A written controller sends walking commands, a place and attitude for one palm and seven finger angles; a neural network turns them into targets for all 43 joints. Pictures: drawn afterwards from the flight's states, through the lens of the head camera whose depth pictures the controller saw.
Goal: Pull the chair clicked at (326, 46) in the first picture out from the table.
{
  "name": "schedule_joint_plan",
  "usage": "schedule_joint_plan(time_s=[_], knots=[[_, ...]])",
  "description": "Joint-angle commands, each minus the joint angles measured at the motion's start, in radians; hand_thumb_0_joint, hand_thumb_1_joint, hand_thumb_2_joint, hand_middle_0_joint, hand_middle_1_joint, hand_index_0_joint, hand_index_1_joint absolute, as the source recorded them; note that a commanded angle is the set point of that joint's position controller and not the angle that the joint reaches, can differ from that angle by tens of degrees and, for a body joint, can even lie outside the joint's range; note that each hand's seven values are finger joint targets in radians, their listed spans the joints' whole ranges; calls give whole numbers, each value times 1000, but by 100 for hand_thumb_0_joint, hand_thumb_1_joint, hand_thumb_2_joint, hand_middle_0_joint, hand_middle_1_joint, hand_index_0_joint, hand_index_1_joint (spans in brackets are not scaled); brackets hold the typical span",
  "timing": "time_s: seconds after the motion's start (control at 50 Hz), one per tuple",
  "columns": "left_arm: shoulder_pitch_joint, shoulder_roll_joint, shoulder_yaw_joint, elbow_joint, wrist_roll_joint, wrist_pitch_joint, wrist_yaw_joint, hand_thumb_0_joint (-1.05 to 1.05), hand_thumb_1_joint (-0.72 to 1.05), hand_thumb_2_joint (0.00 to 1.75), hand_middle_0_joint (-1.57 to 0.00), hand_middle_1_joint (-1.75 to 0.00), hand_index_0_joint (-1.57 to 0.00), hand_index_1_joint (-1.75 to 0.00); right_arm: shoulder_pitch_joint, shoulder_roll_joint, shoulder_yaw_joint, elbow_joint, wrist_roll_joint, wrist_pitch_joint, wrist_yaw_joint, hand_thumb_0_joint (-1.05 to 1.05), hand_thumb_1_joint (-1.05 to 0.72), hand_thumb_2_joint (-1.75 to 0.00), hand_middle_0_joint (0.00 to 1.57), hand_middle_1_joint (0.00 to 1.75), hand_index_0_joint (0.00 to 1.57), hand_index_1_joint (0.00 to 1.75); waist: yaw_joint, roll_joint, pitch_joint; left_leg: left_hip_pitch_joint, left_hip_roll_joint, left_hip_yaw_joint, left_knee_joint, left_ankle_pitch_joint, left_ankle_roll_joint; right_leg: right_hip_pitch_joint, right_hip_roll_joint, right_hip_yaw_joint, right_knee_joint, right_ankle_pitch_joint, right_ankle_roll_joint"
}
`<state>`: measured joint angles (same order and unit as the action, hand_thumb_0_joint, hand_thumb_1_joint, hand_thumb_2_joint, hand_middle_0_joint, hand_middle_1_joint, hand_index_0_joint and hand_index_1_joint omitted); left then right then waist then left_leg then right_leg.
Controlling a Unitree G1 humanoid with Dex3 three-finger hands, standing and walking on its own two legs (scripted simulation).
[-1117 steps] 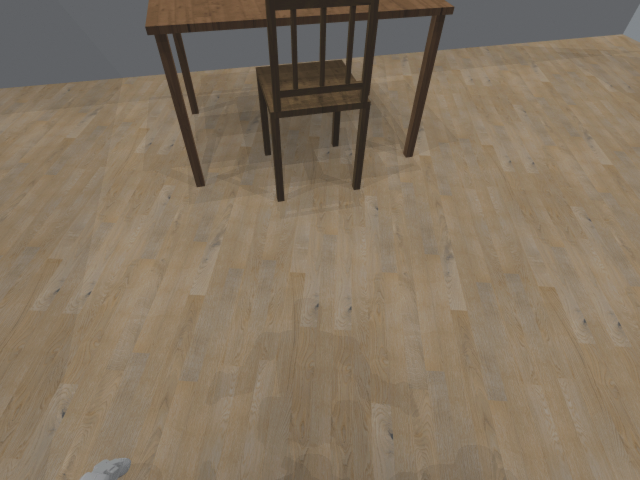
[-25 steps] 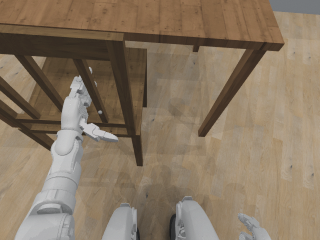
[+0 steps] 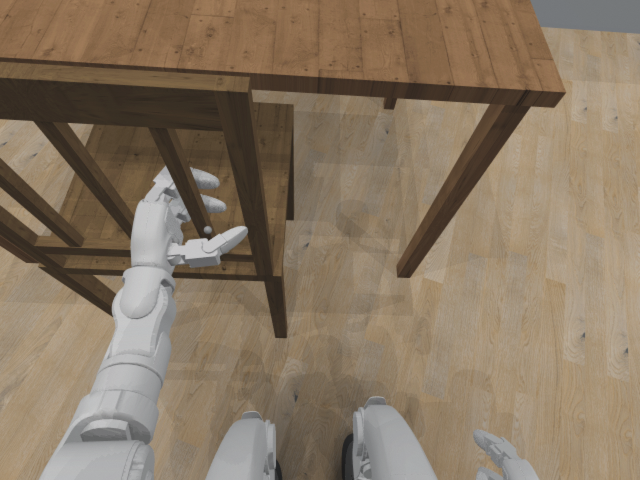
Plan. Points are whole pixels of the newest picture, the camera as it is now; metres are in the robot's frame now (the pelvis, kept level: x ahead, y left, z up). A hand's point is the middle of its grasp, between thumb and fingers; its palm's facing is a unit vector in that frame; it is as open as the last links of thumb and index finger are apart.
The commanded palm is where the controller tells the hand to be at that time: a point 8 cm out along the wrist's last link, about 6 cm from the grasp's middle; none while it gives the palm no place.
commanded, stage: hook a spindle and tug to test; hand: left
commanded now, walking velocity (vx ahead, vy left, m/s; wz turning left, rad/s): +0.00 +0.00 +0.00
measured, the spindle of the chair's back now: (108, 196) +0.46 +0.26 +0.03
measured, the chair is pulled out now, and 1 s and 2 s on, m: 0.00 0.03 0.15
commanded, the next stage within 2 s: step backward, pulling the chair out in 0.80 s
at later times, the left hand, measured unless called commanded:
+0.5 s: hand (206, 246) +0.39 +0.13 +0.02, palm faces -0.04 -1.00 -0.02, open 5.3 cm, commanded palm +0.36 +0.18 +0.02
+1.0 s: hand (205, 247) +0.39 +0.13 +0.03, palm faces -0.02 -0.99 -0.10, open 5.3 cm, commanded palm +0.36 +0.19 +0.02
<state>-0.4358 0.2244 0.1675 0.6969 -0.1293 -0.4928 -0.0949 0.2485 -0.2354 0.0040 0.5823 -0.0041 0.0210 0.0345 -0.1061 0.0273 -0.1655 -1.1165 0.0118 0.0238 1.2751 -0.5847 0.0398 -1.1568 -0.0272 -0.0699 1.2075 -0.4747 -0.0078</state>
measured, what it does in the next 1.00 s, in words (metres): stands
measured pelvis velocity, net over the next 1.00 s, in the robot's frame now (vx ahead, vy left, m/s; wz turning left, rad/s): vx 0.01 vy -0.01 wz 0.01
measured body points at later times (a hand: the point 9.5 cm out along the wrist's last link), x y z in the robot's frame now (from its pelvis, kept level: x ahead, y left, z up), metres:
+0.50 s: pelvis +0.02 -0.01 +0.01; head +0.15 +0.00 +0.44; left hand +0.39 +0.18 +0.02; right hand +0.14 -0.26 -0.11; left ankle +0.01 +0.09 -0.62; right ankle +0.05 -0.12 -0.62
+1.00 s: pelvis +0.01 -0.01 +0.03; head +0.13 +0.00 +0.46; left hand +0.38 +0.18 +0.04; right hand +0.14 -0.25 -0.09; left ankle +0.00 +0.09 -0.62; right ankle +0.05 -0.12 -0.62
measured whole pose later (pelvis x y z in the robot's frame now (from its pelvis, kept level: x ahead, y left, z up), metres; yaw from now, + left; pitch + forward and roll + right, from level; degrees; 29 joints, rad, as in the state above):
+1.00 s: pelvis +0.01 -0.01 +0.03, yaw +1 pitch +18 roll -1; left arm -0.26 0.22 0.09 0.46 -0.09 -0.28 -0.02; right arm 0.20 -0.21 0.00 0.53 0.04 0.08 -0.03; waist -0.08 0.01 -0.06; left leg -0.90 0.00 0.02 1.14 -0.56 0.03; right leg -0.95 -0.03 -0.06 1.09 -0.44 -0.01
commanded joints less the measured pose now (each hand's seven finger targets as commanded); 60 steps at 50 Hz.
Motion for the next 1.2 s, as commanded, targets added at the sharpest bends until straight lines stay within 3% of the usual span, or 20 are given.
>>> schedule_joint_plan(time_s=[0.0, 0.06, 0.08, 0.14, 0.26, 0.32, 0.38, 0.4, 0.6, 0.86, 0.88, 0.9, 0.92, 0.94, 0.96, 0.98, 1.02, 1.06, 1.1, 1.18], knots=[[-242, 102, -10, -246, 1, -81, -20, 0, 68, 80, -50, -145, -50, -145, 73, -161, -68, -97, 1, -30, -11, 0, -90, -90, 20, 30, 20, 30, 3, 50, -457, 299, -5, -76, -181, 428, -41, 286, 31, 28, -111, 271, -22], [-197, 105, -3, -257, -2, -75, -22, 0, 84, 88, -50, -145, -50, -145, 74, -161, -69, -103, 2, -29, -9, 0, -90, -90, 20, 30, 20, 30, 12, 48, -475, 314, -3, -78, -182, 460, -42, 295, 32, 27, -108, 289, -22], [-234, 97, -17, -274, -5, -75, -23, 0, 90, 90, -50, -145, -50, -145, 72, -160, -68, -98, 1, -29, -10, 0, -90, -90, 20, 30, 20, 30, -3, 52, -467, 311, -1, -77, -177, 463, -41, 289, 31, 27, -109, 299, -20], [-158, 141, 25, -283, -9, -73, -23, 0, 90, 90, -50, -145, -50, -145, 77, -161, -68, -107, 1, -30, -11, 0, -90, -90, 20, 30, 20, 30, 19, 19, -479, 277, -8, -66, -179, 461, -34, 356, 32, 38, -112, 334, -20], [10, 87, -16, -371, -26, -71, -38, 0, 90, 90, -50, -145, -50, -145, 61, -146, -71, -132, 8, -33, -2, 0, -90, -90, 20, 30, 20, 30, 41, 34, -485, 302, -4, -55, -191, 532, -35, 402, 31, 39, -120, 399, -19], [14, 95, -17, -399, -24, -74, -34, 0, 90, 90, -50, -145, -50, -145, 63, -146, -72, -128, 8, -35, -2, 0, -90, -90, 20, 30, 20, 30, 32, 7, -458, 279, -4, -54, -189, 505, -33, 408, 32, 40, -121, 400, -16], [-5, 66, -51, -414, -20, -78, -32, 0, 90, 90, -50, -145, -50, -145, 58, -144, -72, -121, 3, -39, -1, 0, -90, -90, 20, 30, 20, 30, 16, 38, -437, 297, -2, -55, -176, 523, -33, 364, 30, 37, -116, 397, -16], [19, 94, -19, -423, -21, -81, -30, 0, 90, 90, -50, -145, -50, -145, 61, -148, -76, -121, 2, -40, -3, 0, -90, -90, 20, 30, 20, 30, 24, 14, -447, 288, -2, -54, -173, 523, -32, 384, 30, 40, -113, 411, -16], [73, 92, -13, -417, -28, -56, -49, 0, 90, 90, -50, -145, -50, -145, 40, -146, -76, -127, 6, -46, -16, 0, -90, -90, 20, 30, 20, 30, 30, -13, -445, 242, -13, -46, -161, 490, -28, 415, 22, 47, -107, 429, -14], [46, 103, -2, -404, -33, -30, -60, 0, 90, 90, -50, -145, -50, -145, 21, -145, -66, -142, 10, -49, -22, 0, -90, -90, 20, 30, 20, 30, 34, 7, -437, 227, -18, -47, -161, 431, -27, 391, 23, 47, -107, 369, -14], [33, 61, -46, -426, -35, -28, -63, 0, 90, 90, -50, -145, -50, -145, 17, -142, -66, -148, 12, -50, -21, 0, -90, -90, 20, 30, 20, 30, 27, 13, -440, 241, -19, -45, -162, 431, -27, 387, 22, 47, -113, 367, -13], [-226, 364, 54, -651, 70, 66, 57, 0, 90, 90, -50, -145, -50, -145, 63, -128, -59, -208, 49, 18, -63, 0, -90, -90, 20, 30, 20, 30, 66, 39, -666, 535, -5, -13, -367, 407, -15, 800, -62, 166, -337, 378, -24], [-197, 277, 14, -636, 72, 128, 110, 0, 90, 90, -50, -145, -50, -145, 65, -115, -62, -228, 52, 30, -94, 0, -90, -90, 20, 30, 20, 30, 39, 84, -596, 580, -14, -3, -408, 407, -11, 829, -58, 151, -387, 480, -22], [-157, 254, 5, -622, 67, 163, 138, 0, 90, 90, -50, -145, -50, -145, 80, -122, -60, -227, 53, 31, -111, 0, -90, -90, 20, 30, 20, 30, 37, 50, -568, 578, -5, -19, -424, 431, -13, 815, -57, 132, -389, 537, -17], [-43, 195, -23, -530, 78, 206, 152, 0, 90, 90, -50, -145, -50, -145, 47, -112, -48, -214, 55, 41, -122, 0, -90, -90, 20, 30, 20, 30, 41, 97, -507, 584, 8, -31, -451, 481, -17, 770, -61, 125, -383, 593, -21], [43, 150, -57, -413, 81, 246, 155, 0, 90, 90, -50, -145, -50, -145, 31, -112, -41, -191, 58, 58, -127, 0, -90, -90, 20, 30, 20, 30, 44, 83, -388, 540, 29, -56, -506, 412, -22, 725, -68, 113, -408, 493, -20], [53, 99, -104, -292, 89, 287, 173, 0, 90, 90, -50, -145, -50, -145, 45, -119, -34, -155, 58, 74, -142, 0, -90, -90, 20, 30, 20, 30, 35, -8, -279, 542, 60, -71, -547, 444, -9, 751, -65, 99, -433, 542, -6], [-19, 101, -112, -226, 98, 297, 187, 0, 90, 90, -50, -145, -50, -145, 65, -130, -37, -130, 53, 80, -153, 0, -90, -90, 20, 30, 20, 30, 28, -39, -275, 617, 86, -71, -584, 588, -14, 802, -74, 101, -468, 695, 3], [-91, 98, -121, -184, 97, 282, 185, 0, 90, 90, -50, -145, -50, -145, 75, -135, -42, -110, 46, 80, -163, 0, -90, -90, 20, 30, 20, 30, 26, 0, -256, 697, 118, -79, -618, 731, -19, 802, -77, 99, -495, 760, 9], [-119, 80, -134, -86, 111, 252, 178, 0, 90, 90, -50, -145, -50, -145, 84, -134, -52, -70, 30, 76, -162, 0, -90, -90, 20, 30, 20, 30, 34, 136, -224, 850, 174, -107, -658, 979, -19, 776, -53, 94, -527, 646, 9]])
